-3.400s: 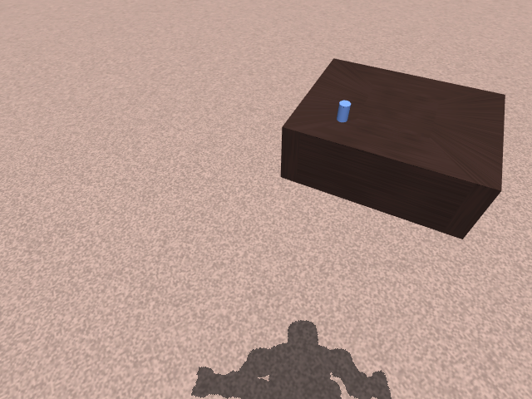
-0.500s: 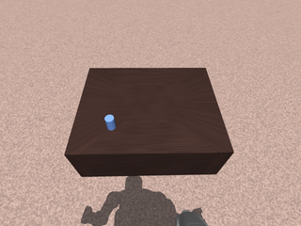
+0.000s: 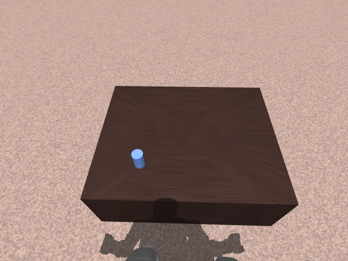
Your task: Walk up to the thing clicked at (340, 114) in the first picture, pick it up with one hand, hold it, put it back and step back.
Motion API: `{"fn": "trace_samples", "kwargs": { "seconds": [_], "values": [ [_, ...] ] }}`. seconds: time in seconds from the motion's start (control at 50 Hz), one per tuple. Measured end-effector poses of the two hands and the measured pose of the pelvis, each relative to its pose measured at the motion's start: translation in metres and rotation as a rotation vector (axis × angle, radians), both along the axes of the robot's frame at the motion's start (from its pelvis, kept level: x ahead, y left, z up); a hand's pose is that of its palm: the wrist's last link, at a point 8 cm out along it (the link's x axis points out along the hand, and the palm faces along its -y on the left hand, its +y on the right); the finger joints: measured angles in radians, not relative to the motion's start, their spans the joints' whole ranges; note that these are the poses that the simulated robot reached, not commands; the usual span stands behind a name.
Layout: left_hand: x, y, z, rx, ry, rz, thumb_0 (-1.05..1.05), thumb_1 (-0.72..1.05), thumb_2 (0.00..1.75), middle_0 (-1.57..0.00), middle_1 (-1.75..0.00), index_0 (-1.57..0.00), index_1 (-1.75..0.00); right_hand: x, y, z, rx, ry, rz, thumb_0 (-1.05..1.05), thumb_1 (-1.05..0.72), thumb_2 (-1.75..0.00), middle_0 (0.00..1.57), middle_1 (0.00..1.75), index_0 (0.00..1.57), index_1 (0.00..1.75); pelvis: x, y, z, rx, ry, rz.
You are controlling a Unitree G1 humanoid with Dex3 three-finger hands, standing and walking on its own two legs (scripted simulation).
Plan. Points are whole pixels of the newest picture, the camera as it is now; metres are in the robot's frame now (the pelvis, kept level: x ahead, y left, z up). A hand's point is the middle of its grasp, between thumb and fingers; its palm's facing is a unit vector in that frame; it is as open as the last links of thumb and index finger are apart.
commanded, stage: walk up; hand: left
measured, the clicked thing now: (138, 158) +0.57 +0.21 -0.37
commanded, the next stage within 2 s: stand in 1.16 s
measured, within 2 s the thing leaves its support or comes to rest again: neither
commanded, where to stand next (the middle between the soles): +0.07 -0.01 m, yaw +1 degrees
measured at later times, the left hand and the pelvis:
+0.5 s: hand out of the picture +0.09 +0.27 -0.12, palm faces -0.03 -0.93 -0.36, open 7.3 cm; pelvis +0.02 +0.00 +0.03, yaw +0 degrees
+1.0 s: hand out of the picture +0.13 +0.25 -0.12, palm faces -0.05 -0.94 -0.33, open 7.3 cm; pelvis +0.03 +0.00 +0.04, yaw -1 degrees
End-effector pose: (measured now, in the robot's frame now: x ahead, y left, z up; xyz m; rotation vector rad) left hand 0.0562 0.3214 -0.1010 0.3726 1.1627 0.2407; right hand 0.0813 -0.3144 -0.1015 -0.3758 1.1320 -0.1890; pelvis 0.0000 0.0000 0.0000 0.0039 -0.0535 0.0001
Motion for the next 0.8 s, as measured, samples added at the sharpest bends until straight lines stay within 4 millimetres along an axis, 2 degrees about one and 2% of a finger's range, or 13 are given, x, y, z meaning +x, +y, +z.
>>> {"fn": "trace_samples", "kwargs": {
  "seconds": [0.08, 0.16, 0.28, 0.4, 0.52, 0.8],
  "values": [
    [0.009, -0.003, -0.01, -0.03, 0.023, 0.003, 0.0, 0.91, 0.9, -0.2, -0.3, -0.21, -0.3, 0.016, 0.012, 0.004, 0.005, -0.001, 0.002, 0.01, -0.91, -0.9, 0.2, 0.3, 0.2, 0.3, 0.007, 0.003, 0.002, -0.016, 0.006, 0.0],
    [0.011, -0.007, -0.011, -0.058, 0.053, -0.004, 0.0, 0.91, 0.9, -0.2, -0.3, -0.21, -0.3, 0.032, 0.023, 0.008, 0.025, -0.009, -0.002, 0.01, -0.91, -0.9, 0.2, 0.3, 0.2, 0.3, 0.013, 0.007, 0.008, -0.018, 0.012, -0.003],
    [0.019, -0.01, -0.003, -0.068, 0.06, 0.007, 0.0, 0.91, 0.9, -0.2, -0.3, -0.21, -0.3, 0.049, 0.033, 0.011, 0.05, -0.008, 0.007, 0.01, -0.91, -0.9, 0.2, 0.3, 0.2, 0.3, 0.018, 0.009, 0.017, -0.023, 0.01, -0.005],
    [0.024, -0.01, 0.008, -0.054, 0.064, 0.012, 0.0, 0.91, 0.9, -0.2, -0.3, -0.21, -0.3, 0.057, 0.033, 0.014, 0.069, -0.013, -0.003, 0.01, -0.91, -0.9, 0.2, 0.3, 0.2, 0.3, 0.018, 0.006, 0.025, -0.018, 0.006, -0.007],
    [0.029, -0.014, 0.016, -0.047, 0.075, 0.006, 0.0, 0.91, 0.9, -0.2, -0.3, -0.21, -0.3, 0.051, 0.025, 0.016, 0.075, 0.008, -0.03, 0.01, -0.91, -0.9, 0.2, 0.3, 0.2, 0.3, 0.019, 0.003, 0.03, -0.016, 0.006, -0.01],
    [0.056, -0.024, 0.017, -0.074, 0.063, -0.017, 0.0, 0.91, 0.9, -0.2, -0.3, -0.21, -0.3, 0.01, 0.014, 0.016, 0.052, 0.118, -0.104, 0.01, -0.91, -0.9, 0.2, 0.3, 0.2, 0.3, 0.027, 0.002, 0.036, -0.012, 0.012, -0.013]
  ]
}}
